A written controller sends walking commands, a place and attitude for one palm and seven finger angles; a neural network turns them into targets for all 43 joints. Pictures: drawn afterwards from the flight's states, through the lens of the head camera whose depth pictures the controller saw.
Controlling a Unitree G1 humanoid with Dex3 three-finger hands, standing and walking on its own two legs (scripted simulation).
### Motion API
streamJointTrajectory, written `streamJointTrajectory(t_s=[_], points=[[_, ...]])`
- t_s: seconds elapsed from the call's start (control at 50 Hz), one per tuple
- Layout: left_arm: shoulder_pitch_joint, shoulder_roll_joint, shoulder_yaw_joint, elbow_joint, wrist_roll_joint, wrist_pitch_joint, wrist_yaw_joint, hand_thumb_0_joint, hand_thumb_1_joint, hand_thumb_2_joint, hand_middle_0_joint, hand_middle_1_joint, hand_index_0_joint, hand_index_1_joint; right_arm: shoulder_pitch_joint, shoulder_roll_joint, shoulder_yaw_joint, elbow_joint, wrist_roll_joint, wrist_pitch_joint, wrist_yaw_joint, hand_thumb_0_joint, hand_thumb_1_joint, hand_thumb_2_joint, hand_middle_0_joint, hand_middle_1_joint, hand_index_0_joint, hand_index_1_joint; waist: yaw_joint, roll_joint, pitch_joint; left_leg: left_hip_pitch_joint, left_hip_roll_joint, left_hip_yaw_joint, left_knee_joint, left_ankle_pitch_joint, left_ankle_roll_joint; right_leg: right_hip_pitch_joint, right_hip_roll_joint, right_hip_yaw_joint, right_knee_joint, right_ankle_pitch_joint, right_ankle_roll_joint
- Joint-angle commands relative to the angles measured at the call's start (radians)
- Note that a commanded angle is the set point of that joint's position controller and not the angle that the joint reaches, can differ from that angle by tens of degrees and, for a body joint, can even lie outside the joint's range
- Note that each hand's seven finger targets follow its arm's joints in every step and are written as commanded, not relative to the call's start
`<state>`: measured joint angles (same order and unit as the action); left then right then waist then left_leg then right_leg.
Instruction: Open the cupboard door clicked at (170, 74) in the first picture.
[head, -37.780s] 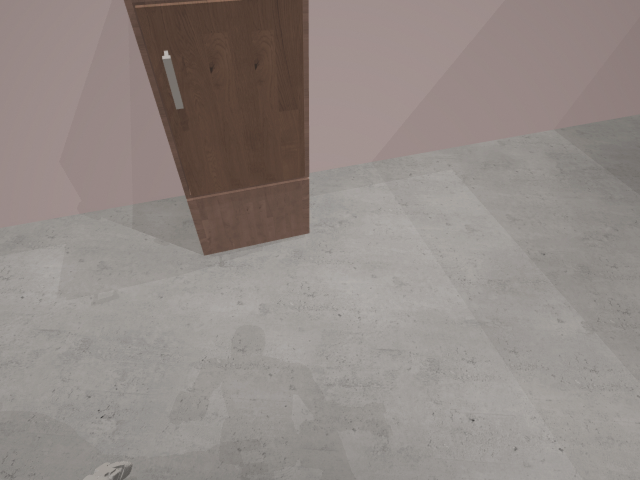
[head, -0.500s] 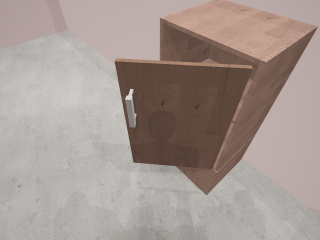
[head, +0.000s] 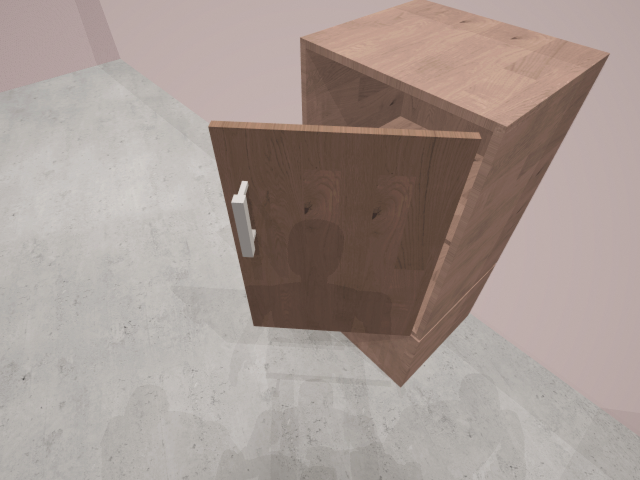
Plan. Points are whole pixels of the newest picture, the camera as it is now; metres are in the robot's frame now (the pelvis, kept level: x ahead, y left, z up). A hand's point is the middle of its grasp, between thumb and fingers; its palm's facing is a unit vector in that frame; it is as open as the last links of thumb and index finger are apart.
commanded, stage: look again from close up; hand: left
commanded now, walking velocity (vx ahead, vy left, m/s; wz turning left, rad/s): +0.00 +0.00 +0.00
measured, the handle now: (246, 220) +0.54 +0.16 -0.01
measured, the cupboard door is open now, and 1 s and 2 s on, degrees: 43 43 43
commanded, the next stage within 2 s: raise the hand with hooked fingers in 0.26 s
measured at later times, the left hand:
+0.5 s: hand (163, 454) +0.17 +0.21 -0.06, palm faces +0.31 -0.94 -0.16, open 7.5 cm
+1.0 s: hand (167, 419) +0.21 +0.21 -0.05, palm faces -0.02 -1.00 -0.05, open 9.9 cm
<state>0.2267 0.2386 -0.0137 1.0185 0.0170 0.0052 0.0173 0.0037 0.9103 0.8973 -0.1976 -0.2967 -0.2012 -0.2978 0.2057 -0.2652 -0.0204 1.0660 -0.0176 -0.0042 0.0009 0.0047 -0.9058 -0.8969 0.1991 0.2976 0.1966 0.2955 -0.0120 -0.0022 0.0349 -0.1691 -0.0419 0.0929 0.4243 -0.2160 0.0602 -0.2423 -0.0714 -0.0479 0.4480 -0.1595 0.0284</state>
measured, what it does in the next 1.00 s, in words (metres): lowers itself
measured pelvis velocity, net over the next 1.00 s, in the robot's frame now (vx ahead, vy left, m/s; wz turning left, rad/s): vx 0.01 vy -0.03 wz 0.05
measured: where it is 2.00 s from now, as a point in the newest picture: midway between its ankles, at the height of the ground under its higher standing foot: outside the picture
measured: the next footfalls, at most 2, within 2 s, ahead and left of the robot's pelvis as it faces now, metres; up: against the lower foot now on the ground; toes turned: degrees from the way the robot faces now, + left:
none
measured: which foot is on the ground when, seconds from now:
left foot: down 0.00-1.00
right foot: down 0.00-1.00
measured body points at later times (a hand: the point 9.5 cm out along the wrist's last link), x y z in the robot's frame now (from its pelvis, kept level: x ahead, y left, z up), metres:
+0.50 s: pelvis +0.01 -0.02 +0.00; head +0.00 -0.03 +0.45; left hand +0.15 +0.26 -0.05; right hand +0.11 -0.28 -0.12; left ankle +0.01 +0.08 -0.74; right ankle +0.05 -0.14 -0.74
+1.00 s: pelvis +0.01 -0.03 -0.10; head +0.09 -0.01 +0.34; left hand +0.20 +0.27 -0.04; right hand +0.24 -0.25 -0.17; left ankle +0.01 +0.08 -0.74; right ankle +0.05 -0.14 -0.74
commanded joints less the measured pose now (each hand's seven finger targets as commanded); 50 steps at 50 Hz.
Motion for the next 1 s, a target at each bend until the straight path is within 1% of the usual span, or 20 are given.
streamJointTrajectory(t_s=[0.0,0.32,0.34,0.36,0.38,0.4,0.42,0.44,0.48,0.52,0.56,0.58,0.6,0.66,0.7,0.76,0.8,0.86,0.92,0.98], points=[[-0.012,0.174,0.038,-0.039,0.002,-0.030,0.012,0.000,0.900,0.900,-0.200,-0.300,-0.200,-0.300,-0.029,-0.149,-0.029,-0.046,0.005,-0.026,-0.004,0.000,-0.900,-0.900,0.200,0.300,0.200,0.300,0.008,-0.011,-0.015,-0.052,0.146,-0.155,-0.137,-0.041,-0.019,0.040,-0.069,0.101,-0.089,-0.020,-0.053],[-0.042,0.199,0.037,-0.002,-0.001,-0.039,0.010,0.000,0.900,0.900,-0.200,-0.300,-0.200,-0.300,-0.062,-0.161,-0.021,0.006,0.006,-0.023,-0.003,0.000,-0.900,-0.900,0.200,0.300,0.200,0.300,0.010,-0.026,-0.029,-0.011,0.145,-0.137,-0.128,0.016,-0.030,0.063,-0.081,0.119,-0.149,-0.022,-0.055],[0.065,0.107,0.021,0.033,-0.002,-0.036,0.045,0.000,0.900,0.900,-0.200,-0.300,-0.200,-0.300,-0.025,-0.098,-0.005,-0.051,0.017,-0.029,-0.002,0.000,-0.900,-0.900,0.200,0.300,0.200,0.300,0.013,-0.007,-0.035,-0.035,0.178,-0.078,0.004,0.006,-0.053,0.055,-0.093,0.087,-0.079,0.032,-0.035],[-0.704,0.443,0.368,-1.338,-0.173,-0.258,0.027,0.000,0.877,0.890,-0.202,-0.315,-0.202,-0.315,-0.046,-0.170,-0.025,-0.408,0.067,-0.152,-0.049,0.000,-0.900,-0.900,0.200,0.300,0.200,0.300,-0.055,0.100,-0.400,0.108,0.018,-0.113,-0.085,0.068,-0.056,0.163,0.029,0.011,-0.014,0.069,-0.056],[-0.129,0.339,0.310,-0.994,-0.128,-0.227,0.024,0.000,0.853,0.880,-0.203,-0.330,-0.203,-0.330,-0.124,-0.140,-0.008,-0.381,0.061,-0.231,-0.086,0.000,-0.900,-0.900,0.200,0.300,0.200,0.300,0.064,0.202,-0.271,0.080,0.044,-0.076,-0.089,0.077,-0.049,0.105,0.046,-0.021,0.023,-0.046,-0.085],[-0.087,0.267,0.264,-0.898,-0.175,-0.211,0.048,0.000,0.830,0.870,-0.205,-0.345,-0.205,-0.345,-0.110,-0.157,-0.003,-0.337,0.069,-0.250,-0.090,0.000,-0.900,-0.900,0.200,0.300,0.200,0.300,0.032,0.223,-0.191,-0.011,0.042,-0.074,-0.079,-0.043,-0.068,0.071,0.035,-0.039,0.007,-0.122,-0.074],[0.087,0.069,0.184,-0.788,-0.200,-0.170,0.033,0.000,0.807,0.860,-0.207,-0.360,-0.207,-0.360,-0.060,-0.097,-0.010,-0.341,0.083,-0.260,-0.078,0.000,-0.900,-0.900,0.200,0.300,0.200,0.300,0.000,0.120,-0.079,-0.037,0.042,-0.101,-0.090,-0.127,-0.062,-0.013,0.052,-0.045,-0.010,-0.139,-0.059],[-0.095,0.095,0.202,-0.922,-0.231,-0.224,0.011,0.000,0.783,0.850,-0.208,-0.375,-0.208,-0.375,-0.083,-0.134,-0.017,-0.412,0.075,-0.280,-0.073,0.000,-0.900,-0.900,0.200,0.300,0.200,0.300,-0.031,0.089,0.041,-0.118,0.037,-0.129,-0.056,-0.191,-0.060,-0.086,0.044,-0.042,-0.009,-0.182,-0.048],[0.052,0.073,0.245,-0.736,-0.245,-0.335,-0.057,0.000,0.737,0.830,-0.212,-0.405,-0.212,-0.405,-0.070,-0.136,-0.041,-0.433,0.058,-0.301,-0.069,0.000,-0.900,-0.900,0.200,0.300,0.200,0.300,-0.010,-0.083,0.105,-0.271,0.021,-0.122,0.054,-0.250,-0.061,-0.230,0.050,-0.050,0.041,-0.332,-0.042],[0.244,0.018,0.271,-0.600,-0.280,-0.457,-0.158,0.000,0.690,0.810,-0.215,-0.435,-0.215,-0.435,-0.062,-0.126,-0.055,-0.473,0.052,-0.316,-0.046,0.000,-0.900,-0.900,0.200,0.300,0.200,0.300,0.035,-0.225,0.052,-0.397,0.005,-0.094,0.184,-0.223,-0.066,-0.313,0.053,-0.045,0.138,-0.396,-0.044],[0.324,0.030,0.302,-0.589,-0.317,-0.591,-0.282,0.000,0.643,0.790,-0.218,-0.465,-0.218,-0.465,-0.079,-0.122,-0.072,-0.523,0.045,-0.339,-0.025,0.000,-0.900,-0.900,0.200,0.300,0.200,0.300,0.066,-0.238,-0.055,-0.515,-0.004,-0.074,0.328,-0.209,-0.069,-0.361,0.046,0.005,0.242,-0.417,-0.048],[0.314,0.051,0.320,-0.592,-0.330,-0.648,-0.342,0.000,0.620,0.780,-0.220,-0.480,-0.220,-0.480,-0.086,-0.124,-0.076,-0.546,0.047,-0.349,-0.016,0.000,-0.900,-0.900,0.200,0.300,0.200,0.300,0.069,-0.223,-0.099,-0.567,-0.007,-0.072,0.382,-0.206,-0.071,-0.373,0.041,0.028,0.287,-0.410,-0.051],[0.310,0.106,0.372,-0.577,-0.337,-0.693,-0.400,0.000,0.597,0.770,-0.222,-0.495,-0.222,-0.495,-0.072,-0.131,-0.084,-0.560,0.052,-0.358,-0.004,0.000,-0.900,-0.900,0.200,0.300,0.200,0.300,0.082,-0.123,-0.143,-0.593,-0.009,-0.071,0.434,-0.183,-0.075,-0.378,0.034,0.059,0.336,-0.378,-0.062],[0.191,0.208,0.409,-0.769,-0.378,-0.772,-0.560,0.000,0.527,0.740,-0.227,-0.540,-0.227,-0.540,-0.085,-0.138,-0.075,-0.632,0.055,-0.389,-0.001,0.000,-0.900,-0.900,0.200,0.300,0.200,0.300,0.064,-0.001,-0.341,-0.647,-0.002,-0.070,0.563,-0.138,-0.055,-0.382,0.021,0.133,0.436,-0.306,-0.062],[0.108,0.281,0.479,-0.927,-0.434,-0.762,-0.589,0.000,0.480,0.720,-0.230,-0.570,-0.230,-0.570,-0.069,-0.135,-0.071,-0.651,0.049,-0.395,-0.015,0.000,-0.900,-0.900,0.200,0.300,0.200,0.300,0.061,0.059,-0.419,-0.661,0.013,-0.077,0.623,-0.108,-0.046,-0.382,0.025,0.162,0.478,-0.274,-0.055],[0.054,0.259,0.486,-1.119,-0.485,-0.732,-0.577,0.000,0.410,0.690,-0.235,-0.615,-0.235,-0.615,-0.051,-0.116,-0.067,-0.644,0.053,-0.388,-0.037,0.000,-0.900,-0.900,0.200,0.300,0.200,0.300,0.035,0.090,-0.463,-0.628,0.031,-0.095,0.654,-0.050,-0.032,-0.376,0.042,0.144,0.498,-0.190,-0.046],[-0.021,0.225,0.438,-1.162,-0.487,-0.704,-0.565,0.000,0.363,0.670,-0.238,-0.645,-0.238,-0.645,-0.060,-0.123,-0.059,-0.624,0.053,-0.388,-0.056,0.000,-0.900,-0.900,0.200,0.300,0.200,0.300,0.003,0.088,-0.382,-0.657,0.040,-0.110,0.674,-0.098,-0.024,-0.454,0.059,0.133,0.501,-0.267,-0.051],[0.023,0.212,0.403,-1.162,-0.440,-0.601,-0.552,0.000,0.293,0.640,-0.243,-0.690,-0.243,-0.690,-0.033,-0.129,-0.066,-0.595,0.058,-0.378,-0.067,0.000,-0.900,-0.900,0.200,0.300,0.200,0.300,-0.007,0.124,-0.411,-0.605,0.044,-0.122,0.655,0.011,-0.020,-0.456,0.072,0.068,0.538,-0.094,-0.052],[0.079,0.219,0.399,-1.114,-0.410,-0.470,-0.574,0.000,0.223,0.610,-0.248,-0.735,-0.248,-0.735,-0.024,-0.128,-0.069,-0.602,0.066,-0.358,-0.069,0.000,-0.900,-0.900,0.200,0.300,0.200,0.300,-0.001,0.082,-0.448,-0.581,0.044,-0.128,0.637,0.074,-0.023,-0.420,0.074,0.042,0.531,-0.012,-0.044],[0.172,0.232,0.444,-1.112,-0.413,-0.376,-0.561,0.000,0.153,0.580,-0.253,-0.780,-0.253,-0.780,-0.048,-0.121,-0.073,-0.639,0.073,-0.332,-0.065,0.000,-0.900,-0.900,0.200,0.300,0.200,0.300,0.036,0.039,-0.473,-0.559,0.039,-0.136,0.582,0.101,-0.029,-0.377,0.072,0.006,0.517,0.000,-0.038]])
